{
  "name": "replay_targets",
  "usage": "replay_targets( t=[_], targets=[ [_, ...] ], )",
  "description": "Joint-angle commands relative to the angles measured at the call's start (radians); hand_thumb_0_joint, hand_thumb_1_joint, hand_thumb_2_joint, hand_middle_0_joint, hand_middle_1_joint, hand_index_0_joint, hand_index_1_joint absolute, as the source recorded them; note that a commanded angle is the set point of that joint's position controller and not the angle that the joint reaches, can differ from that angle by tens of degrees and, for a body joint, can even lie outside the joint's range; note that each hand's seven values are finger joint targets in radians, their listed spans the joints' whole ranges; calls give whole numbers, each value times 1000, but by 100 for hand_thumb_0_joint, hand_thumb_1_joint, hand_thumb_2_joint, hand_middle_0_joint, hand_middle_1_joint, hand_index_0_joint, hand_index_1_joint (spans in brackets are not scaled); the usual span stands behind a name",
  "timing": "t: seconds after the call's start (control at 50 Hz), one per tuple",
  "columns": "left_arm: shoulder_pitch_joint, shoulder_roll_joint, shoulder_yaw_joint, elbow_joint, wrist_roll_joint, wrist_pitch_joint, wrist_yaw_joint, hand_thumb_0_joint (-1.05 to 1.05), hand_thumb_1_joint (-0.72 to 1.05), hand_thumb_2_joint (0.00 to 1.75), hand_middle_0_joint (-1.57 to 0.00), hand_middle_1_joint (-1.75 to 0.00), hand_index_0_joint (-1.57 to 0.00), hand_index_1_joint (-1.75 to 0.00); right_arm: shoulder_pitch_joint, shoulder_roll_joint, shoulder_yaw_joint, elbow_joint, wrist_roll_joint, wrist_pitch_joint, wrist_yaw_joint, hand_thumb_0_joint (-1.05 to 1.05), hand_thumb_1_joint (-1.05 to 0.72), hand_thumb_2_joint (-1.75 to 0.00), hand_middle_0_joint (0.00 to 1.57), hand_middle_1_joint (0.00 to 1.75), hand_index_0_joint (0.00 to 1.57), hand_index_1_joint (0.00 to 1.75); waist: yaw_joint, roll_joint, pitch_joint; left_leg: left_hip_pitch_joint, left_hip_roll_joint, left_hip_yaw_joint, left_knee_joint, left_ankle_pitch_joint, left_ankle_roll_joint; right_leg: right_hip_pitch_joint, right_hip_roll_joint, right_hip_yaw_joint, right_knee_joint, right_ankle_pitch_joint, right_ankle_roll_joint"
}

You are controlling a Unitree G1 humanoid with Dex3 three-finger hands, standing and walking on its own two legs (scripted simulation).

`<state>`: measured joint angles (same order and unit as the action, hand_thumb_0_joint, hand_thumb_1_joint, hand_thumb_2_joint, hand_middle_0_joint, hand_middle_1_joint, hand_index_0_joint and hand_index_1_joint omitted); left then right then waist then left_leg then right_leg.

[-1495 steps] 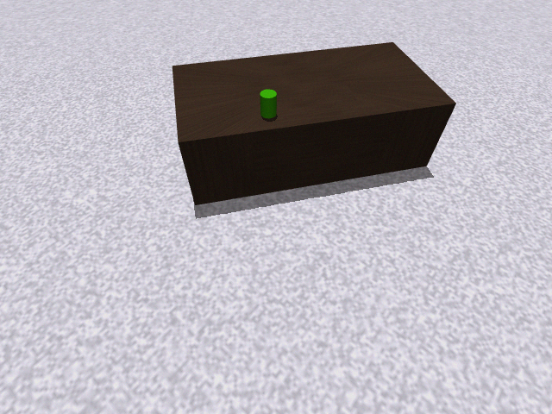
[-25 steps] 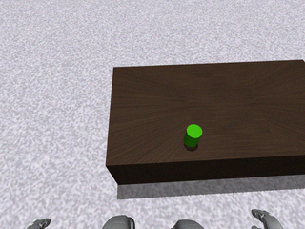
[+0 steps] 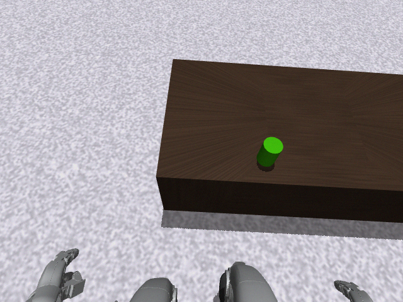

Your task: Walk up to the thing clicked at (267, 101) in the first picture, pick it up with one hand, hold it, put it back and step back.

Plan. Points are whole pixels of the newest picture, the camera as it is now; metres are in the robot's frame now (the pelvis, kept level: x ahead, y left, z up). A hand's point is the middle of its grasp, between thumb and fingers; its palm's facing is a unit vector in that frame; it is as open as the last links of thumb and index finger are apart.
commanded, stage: step back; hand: right
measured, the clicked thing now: (269, 152) +0.58 -0.26 -0.31
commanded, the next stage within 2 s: none
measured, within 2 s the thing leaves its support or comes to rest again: neither
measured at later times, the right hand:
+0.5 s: hand out of the picture -0.04 -0.26 -0.14, palm faces +0.09 +0.93 -0.35, open 7.4 cm
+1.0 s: hand out of the picture -0.23 -0.22 -0.11, palm faces +0.02 +0.89 -0.46, open 7.4 cm
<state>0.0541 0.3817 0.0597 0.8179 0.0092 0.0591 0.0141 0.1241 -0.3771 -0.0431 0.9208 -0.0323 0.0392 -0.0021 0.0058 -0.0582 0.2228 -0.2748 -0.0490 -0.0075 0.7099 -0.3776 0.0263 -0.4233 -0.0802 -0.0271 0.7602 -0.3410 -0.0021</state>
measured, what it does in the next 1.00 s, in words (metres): walks backwards: right foot, then left foot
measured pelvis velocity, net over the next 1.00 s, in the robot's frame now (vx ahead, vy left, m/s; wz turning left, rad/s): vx -0.29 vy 0.05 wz -0.08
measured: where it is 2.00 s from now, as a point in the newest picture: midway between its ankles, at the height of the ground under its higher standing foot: outside the picture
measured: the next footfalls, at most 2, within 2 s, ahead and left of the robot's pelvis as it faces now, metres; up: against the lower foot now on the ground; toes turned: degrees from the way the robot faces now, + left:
right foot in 0.42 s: -0.12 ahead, -0.12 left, +0.00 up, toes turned -5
left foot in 0.78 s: -0.21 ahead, +0.15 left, +0.00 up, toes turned -5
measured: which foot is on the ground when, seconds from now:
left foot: down 0.00-0.46, up 0.48-0.76, down 0.78-1.00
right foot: up 0.00-0.40, down 0.42-0.80, up 0.82-1.00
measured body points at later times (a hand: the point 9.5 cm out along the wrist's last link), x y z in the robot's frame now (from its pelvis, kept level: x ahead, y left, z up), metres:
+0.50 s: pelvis -0.15 +0.01 +0.01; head -0.10 -0.01 +0.45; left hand -0.06 +0.32 -0.10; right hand -0.05 -0.31 -0.12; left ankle -0.02 +0.11 -0.69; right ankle -0.16 -0.11 -0.71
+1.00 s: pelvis -0.29 +0.05 +0.02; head -0.23 +0.09 +0.46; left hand -0.13 +0.35 -0.11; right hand -0.23 -0.27 -0.08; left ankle -0.25 +0.15 -0.71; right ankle -0.34 -0.11 -0.61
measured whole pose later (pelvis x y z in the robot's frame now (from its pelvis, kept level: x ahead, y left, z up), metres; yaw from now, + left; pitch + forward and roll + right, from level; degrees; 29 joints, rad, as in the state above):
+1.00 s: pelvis -0.29 +0.05 +0.02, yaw -4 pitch -1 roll -2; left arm 0.11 0.39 0.07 0.80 0.01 0.08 0.01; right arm 0.18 -0.35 -0.04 0.88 -0.04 0.02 -0.02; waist -0.01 -0.05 0.16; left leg -0.30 0.01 -0.02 0.57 -0.25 0.03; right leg -0.46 0.11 0.17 1.23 -0.49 0.01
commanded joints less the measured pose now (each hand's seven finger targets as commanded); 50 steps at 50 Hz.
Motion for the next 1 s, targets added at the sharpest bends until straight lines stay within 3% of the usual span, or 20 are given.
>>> replay_targets(
  t=[0.0,0.06,0.24,0.32,0.38,0.4,0.42,0.44,0.46,0.5,0.54,0.64,0.72,0.74,0.76,0.78,0.8,0.82,0.88,0.98],
  targets=[
    [-23,210,76,-71,18,-15,34,0,90,90,-20,-30,-20,-30,19,-360,-93,-81,-10,-17,-9,0,-90,-90,20,30,20,30,-59,282,-211,-93,442,-548,-427,337,285,-23,188,203,494,-336,-11],
    [104,188,76,-20,-9,-13,24,0,90,90,-20,-30,-20,-30,-106,-237,-58,-121,-13,-23,-22,0,-90,-90,20,30,20,30,43,168,-184,20,263,-222,-334,480,159,-132,203,239,576,-150,-17],
    [132,172,61,-48,7,-34,12,0,90,90,-20,-30,-20,-30,27,-242,-73,-128,11,-21,-24,0,-90,-90,20,30,20,30,-47,215,-293,288,328,-199,-269,497,237,-49,123,146,199,-173,59],
    [208,190,64,-4,11,-39,4,0,90,90,-20,-30,-20,-30,-18,-269,-83,-149,3,-6,-16,0,-90,-90,20,30,20,30,-30,233,-301,133,312,-188,-286,272,188,125,97,62,-39,-111,29],
    [343,188,72,54,21,-41,-4,0,90,90,-20,-30,-20,-30,-77,-271,-84,-155,15,5,-10,0,-90,-90,20,30,20,30,39,201,-328,-5,302,-174,-255,126,129,292,88,30,-268,52,-22],
    [331,218,83,49,31,-44,-3,0,90,90,-20,-30,-20,-30,-65,-242,-75,-150,21,6,-8,0,-90,-90,20,30,20,30,36,116,-307,-80,254,-151,-199,53,76,297,46,136,-320,10,-52],
    [302,263,97,19,42,-48,-6,0,90,90,-20,-30,-20,-30,-62,-206,-64,-164,25,3,-3,0,-90,-90,20,30,20,30,35,-55,-256,-212,133,-76,-52,-73,18,264,-103,393,-398,-75,-120],
    [199,357,113,-19,41,-42,-10,0,90,90,-20,-30,-20,-30,-104,-186,-68,-161,28,5,-14,0,-90,-90,20,30,20,30,71,-252,-168,-195,-28,-35,229,-210,-33,5,-288,581,-532,-151,-264],
    [85,376,116,-70,48,-48,-1,0,90,90,-20,-30,-20,-30,-77,-228,-84,-150,21,11,-22,0,-90,-90,20,30,20,30,39,-257,-96,-146,8,-151,429,-203,-42,-149,-357,648,-568,-141,-315],
    [17,274,91,-103,35,-57,7,0,90,90,-20,-30,-20,-30,-4,-239,-80,-104,30,10,-12,0,-90,-90,20,30,20,30,-17,-72,-95,-128,-48,-175,483,-88,-32,-94,-190,362,-463,79,-215],
    [0,228,91,-93,33,-52,10,0,90,90,-20,-30,-20,-30,55,-193,-62,-87,38,-3,-19,0,-90,-90,20,30,20,30,-42,-78,-157,-166,-91,-148,490,-46,-39,25,-95,198,-388,249,-143],
    [104,209,91,-97,40,-37,20,0,90,90,-20,-30,-20,-30,51,-186,-47,-108,28,-23,-30,0,-90,-90,20,30,20,30,40,-143,-227,-255,-15,-89,210,-155,-62,360,-149,231,-301,376,-189],
    [91,224,82,-105,18,-17,17,0,90,90,-20,-30,-20,-30,138,-178,-53,-80,10,-38,-32,0,-90,-90,20,30,20,30,15,-164,-318,-79,26,-7,-206,13,-32,409,-144,198,-126,559,-158],
    [80,228,75,-112,10,-8,12,0,90,90,-20,-30,-20,-30,169,-183,-57,-60,10,-40,-31,0,-90,-90,20,30,20,30,-1,-114,-320,4,9,28,-338,183,-30,354,-107,164,-73,519,-130],
    [79,196,61,-124,8,0,9,0,90,90,-20,-30,-20,-30,166,-218,-72,-60,-1,-41,-32,0,-90,-90,20,30,20,30,2,-44,-318,85,82,-87,-338,290,-9,217,-66,157,-33,364,-86],
    [99,155,50,-134,1,4,6,0,90,90,-20,-30,-20,-30,141,-313,-92,-74,-15,-39,-31,0,-90,-90,20,30,20,30,20,202,-305,168,302,-383,-353,452,74,-6,73,69,135,45,-30],
    [-3,190,69,-149,3,2,21,0,90,90,-20,-30,-20,-30,98,-403,-102,-103,-15,-33,-20,0,-90,-90,20,30,20,30,-42,295,-269,21,434,-524,-369,530,228,-35,156,121,287,-309,-6],
    [-39,216,78,-141,17,3,30,0,90,90,-20,-30,-20,-30,70,-396,-107,-111,-15,-38,-25,0,-90,-90,20,30,20,30,-57,294,-223,-69,477,-585,-394,497,283,-13,146,217,420,-324,-6],
    [80,192,72,-84,-7,2,16,0,90,90,-20,-30,-20,-30,-31,-259,-66,-128,-13,-47,-39,0,-90,-90,20,30,20,30,42,186,-198,56,292,-229,-270,692,180,-109,178,247,547,-173,-17],
    [83,174,69,-89,16,-8,10,0,90,90,-20,-30,-20,-30,66,-229,-70,-126,2,-40,-39,0,-90,-90,20,30,20,30,-19,193,-242,232,276,-214,-229,671,190,-122,165,199,377,-155,39]
  ],
)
